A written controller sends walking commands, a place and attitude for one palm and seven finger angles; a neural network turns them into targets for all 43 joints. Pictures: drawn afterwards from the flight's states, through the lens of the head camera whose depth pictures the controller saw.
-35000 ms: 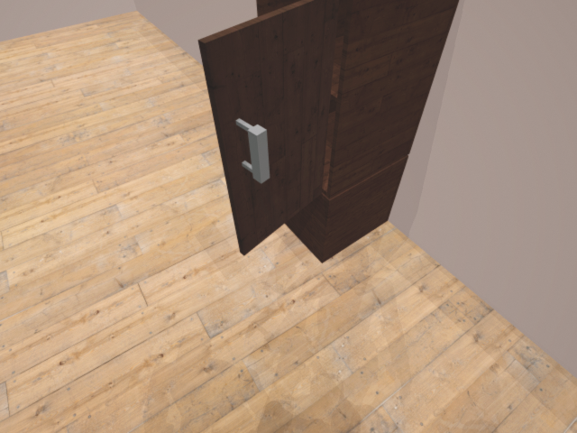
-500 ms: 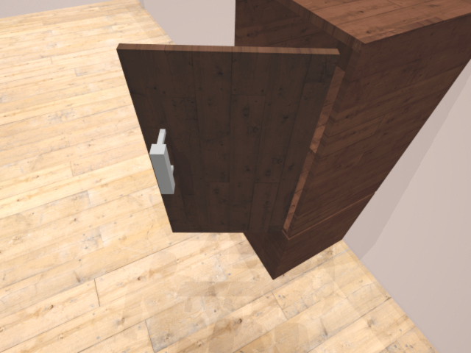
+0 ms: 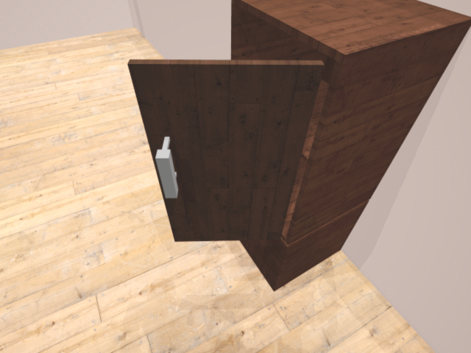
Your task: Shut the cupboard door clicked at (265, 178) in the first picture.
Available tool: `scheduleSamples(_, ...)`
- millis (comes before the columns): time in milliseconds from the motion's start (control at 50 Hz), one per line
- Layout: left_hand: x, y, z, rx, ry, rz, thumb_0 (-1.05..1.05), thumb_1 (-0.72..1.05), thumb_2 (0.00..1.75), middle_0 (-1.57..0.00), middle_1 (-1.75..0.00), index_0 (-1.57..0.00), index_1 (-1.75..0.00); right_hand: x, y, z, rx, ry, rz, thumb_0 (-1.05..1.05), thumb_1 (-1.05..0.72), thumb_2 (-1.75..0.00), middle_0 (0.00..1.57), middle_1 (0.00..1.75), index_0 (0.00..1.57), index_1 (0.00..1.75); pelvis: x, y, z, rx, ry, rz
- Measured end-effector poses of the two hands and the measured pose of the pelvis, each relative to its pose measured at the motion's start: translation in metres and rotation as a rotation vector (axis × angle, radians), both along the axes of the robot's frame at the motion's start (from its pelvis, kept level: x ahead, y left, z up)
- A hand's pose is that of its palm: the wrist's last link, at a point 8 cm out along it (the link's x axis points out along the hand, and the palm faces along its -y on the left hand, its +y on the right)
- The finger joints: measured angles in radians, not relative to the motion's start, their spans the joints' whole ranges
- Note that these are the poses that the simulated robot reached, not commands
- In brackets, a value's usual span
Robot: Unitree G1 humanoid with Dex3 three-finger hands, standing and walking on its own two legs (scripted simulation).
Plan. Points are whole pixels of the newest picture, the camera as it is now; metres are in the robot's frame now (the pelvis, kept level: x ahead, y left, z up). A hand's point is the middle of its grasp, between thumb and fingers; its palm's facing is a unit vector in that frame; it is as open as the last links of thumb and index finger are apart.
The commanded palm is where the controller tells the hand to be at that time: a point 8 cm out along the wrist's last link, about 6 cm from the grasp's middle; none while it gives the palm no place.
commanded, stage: look again from close up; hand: left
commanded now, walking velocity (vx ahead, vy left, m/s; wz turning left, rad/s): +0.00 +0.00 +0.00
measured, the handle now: (169, 167) +0.48 +0.17 +0.03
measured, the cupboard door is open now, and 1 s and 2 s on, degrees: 61 61 61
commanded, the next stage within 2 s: shuffle to correct the standing spot in 0.14 s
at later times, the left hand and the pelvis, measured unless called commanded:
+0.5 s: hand out of the picture -0.04 +0.17 -0.18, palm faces +0.02 -0.99 -0.17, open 7.4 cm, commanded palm none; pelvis +0.00 +0.00 +0.00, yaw +0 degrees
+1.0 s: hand out of the picture +0.02 +0.15 -0.18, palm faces +0.05 -0.98 -0.17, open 7.4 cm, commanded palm none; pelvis +0.02 -0.01 +0.00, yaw +1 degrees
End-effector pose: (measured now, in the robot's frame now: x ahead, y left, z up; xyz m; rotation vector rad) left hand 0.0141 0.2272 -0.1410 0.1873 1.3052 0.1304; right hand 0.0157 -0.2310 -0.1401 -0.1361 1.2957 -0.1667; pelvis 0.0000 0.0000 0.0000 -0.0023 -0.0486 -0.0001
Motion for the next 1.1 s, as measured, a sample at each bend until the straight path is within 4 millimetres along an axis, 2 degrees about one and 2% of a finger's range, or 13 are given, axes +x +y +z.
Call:
scheduleSamples(180, -0.027, 0.008, -0.002, -0.006, 0.035, 0.027, 0.01, 0.91, 0.9, -0.2, -0.3, -0.2, -0.3, 0.001, 0.006, 0.005, -0.006, -0.009, 0.024, 0.0, -0.91, -0.9, 0.2, 0.3, 0.2, 0.3, -0.006, 0.005, 0.002, -0.001, 0.011, 0.005)
scheduleSamples(340, -0.043, 0.007, -0.005, -0.023, 0.073, 0.042, 0.01, 0.91, 0.9, -0.2, -0.3, -0.2, -0.3, 0.001, 0.005, 0.009, -0.025, 0.002, 0.032, 0.0, -0.91, -0.9, 0.2, 0.3, 0.2, 0.3, -0.007, 0.008, 0.003, -0.003, 0.012, 0.009)
scheduleSamples(460, -0.052, -0.002, -0.008, -0.041, 0.111, 0.05, 0.01, 0.91, 0.9, -0.2, -0.3, -0.19, -0.3, -0.001, 0.0, 0.007, -0.027, 0.026, 0.015, 0.0, -0.91, -0.9, 0.2, 0.3, 0.2, 0.3, -0.003, 0.001, 0.001, -0.002, 0.02, 0.005)
scheduleSamples(620, -0.058, -0.025, -0.011, -0.06, 0.149, 0.091, 0.01, 0.91, 0.9, -0.2, -0.3, -0.19, -0.3, 0.003, -0.017, 0.003, -0.038, 0.056, 0.006, 0.0, -0.91, -0.9, 0.2, 0.3, 0.2, 0.3, 0.013, -0.015, -0.003, -0.017, 0.036, 0.014)
scheduleSamples(720, -0.052, -0.038, -0.02, -0.094, 0.173, 0.114, 0.01, 0.91, 0.9, -0.2, -0.3, -0.19, -0.3, 0.018, -0.016, 0.004, -0.052, 0.061, 0.018, 0.0, -0.91, -0.9, 0.2, 0.29, 0.2, 0.29, 0.029, -0.016, -0.005, -0.014, 0.028, 0.024)
scheduleSamples(860, -0.021, -0.045, -0.016, -0.103, 0.118, 0.105, 0.01, 0.91, 0.9, -0.2, -0.3, -0.2, -0.3, 0.04, -0.008, 0.006, -0.049, 0.046, 0.023, 0.01, -0.93, -0.9, 0.2, 0.3, 0.2, 0.3, 0.036, -0.013, 0.0, -0.007, 0.021, 0.024)
scheduleSamples(940, -0.003, -0.037, -0.014, -0.081, 0.065, 0.083, 0.01, 0.91, 0.9, -0.2, -0.3, -0.2, -0.3, 0.048, -0.008, 0.007, -0.046, 0.005, 0.018, 0.01, -0.93, -0.9, 0.2, 0.3, 0.2, 0.3, 0.027, -0.011, 0.0, 0.0, 0.021, 0.016)
scheduleSamples(1100, 0.006, -0.001, -0.004, 0.019, -0.025, 0.035, 0.01, 0.92, 0.9, -0.2, -0.3, -0.2, -0.3, 0.049, -0.005, 0.004, -0.019, -0.104, 0.029, 0.0, -0.92, -0.9, 0.2, 0.3, 0.2, 0.3, 0.0, -0.006, -0.004, -0.018, 0.009, 0.007)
